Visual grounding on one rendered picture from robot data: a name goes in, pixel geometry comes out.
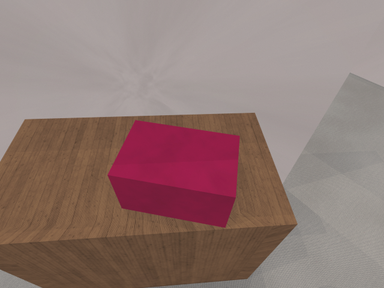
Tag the pedestal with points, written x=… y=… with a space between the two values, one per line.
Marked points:
x=62 y=226

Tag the carton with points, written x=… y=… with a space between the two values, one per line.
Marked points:
x=177 y=172

